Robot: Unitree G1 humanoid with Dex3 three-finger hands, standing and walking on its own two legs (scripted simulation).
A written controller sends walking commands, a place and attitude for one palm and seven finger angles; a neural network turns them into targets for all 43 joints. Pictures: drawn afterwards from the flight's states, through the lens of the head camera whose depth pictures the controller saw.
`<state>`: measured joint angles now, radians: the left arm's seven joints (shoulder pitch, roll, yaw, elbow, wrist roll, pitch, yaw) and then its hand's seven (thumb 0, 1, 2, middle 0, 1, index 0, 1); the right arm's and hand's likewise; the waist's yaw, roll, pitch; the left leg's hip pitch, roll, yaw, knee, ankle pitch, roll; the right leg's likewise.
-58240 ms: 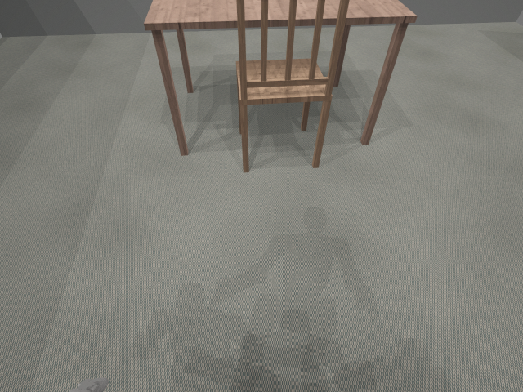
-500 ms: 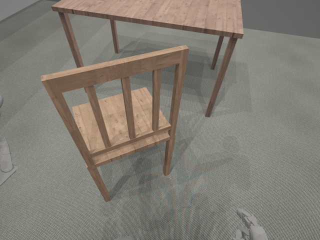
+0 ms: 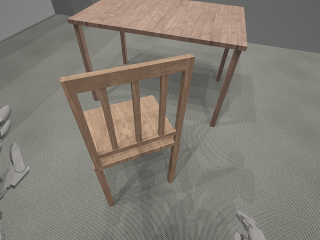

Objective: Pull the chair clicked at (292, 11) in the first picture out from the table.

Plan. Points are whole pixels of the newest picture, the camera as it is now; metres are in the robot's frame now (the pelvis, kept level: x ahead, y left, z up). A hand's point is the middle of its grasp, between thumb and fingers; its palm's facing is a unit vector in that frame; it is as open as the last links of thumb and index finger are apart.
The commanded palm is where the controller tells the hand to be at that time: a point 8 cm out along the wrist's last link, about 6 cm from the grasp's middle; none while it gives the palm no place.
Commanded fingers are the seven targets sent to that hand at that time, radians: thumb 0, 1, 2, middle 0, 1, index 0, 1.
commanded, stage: stop stepping back and stand still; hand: left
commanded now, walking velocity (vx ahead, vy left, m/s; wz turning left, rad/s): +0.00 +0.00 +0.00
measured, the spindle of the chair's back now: (137, 115) +0.56 +0.13 -0.06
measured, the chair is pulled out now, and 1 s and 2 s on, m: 0.59 0.59 0.59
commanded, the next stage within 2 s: let the arm hang, fingers relaxed in 0.50 s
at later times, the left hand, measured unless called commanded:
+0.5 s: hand (34, 155) +0.23 +0.27 +0.16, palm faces +0.37 -0.79 -0.48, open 7.4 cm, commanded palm +0.17 +0.30 +0.18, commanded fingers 0.00 0.90 0.90 -0.20 -0.30 -0.20 -0.30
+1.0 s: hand out of the picture +0.00 +0.18 -0.18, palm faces +0.05 -0.98 -0.19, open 6.9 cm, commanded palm none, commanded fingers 0.00 0.90 0.90 -0.20 -0.30 -0.20 -0.30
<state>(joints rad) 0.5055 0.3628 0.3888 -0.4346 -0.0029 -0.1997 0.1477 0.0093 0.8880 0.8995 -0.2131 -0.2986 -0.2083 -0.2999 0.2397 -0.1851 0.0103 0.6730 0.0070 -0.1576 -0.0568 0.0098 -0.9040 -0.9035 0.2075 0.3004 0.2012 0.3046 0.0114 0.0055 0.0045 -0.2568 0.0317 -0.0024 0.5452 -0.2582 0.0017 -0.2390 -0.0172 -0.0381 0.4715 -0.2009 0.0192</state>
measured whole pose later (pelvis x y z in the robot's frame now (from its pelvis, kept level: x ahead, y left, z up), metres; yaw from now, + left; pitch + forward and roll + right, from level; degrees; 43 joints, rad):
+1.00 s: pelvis +0.01 -0.01 +0.00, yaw +2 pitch -1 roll -1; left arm 0.34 0.22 0.00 0.95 0.02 0.04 0.02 -0.03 1.01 0.90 -0.21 -0.30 -0.20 -0.30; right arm 0.31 -0.18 0.01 0.95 -0.02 0.02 -0.01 0.00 -0.92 -0.90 0.21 0.30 0.20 0.30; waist 0.01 -0.03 0.06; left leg -0.26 0.02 -0.04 0.53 -0.25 -0.01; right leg -0.23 -0.03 -0.08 0.47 -0.22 0.01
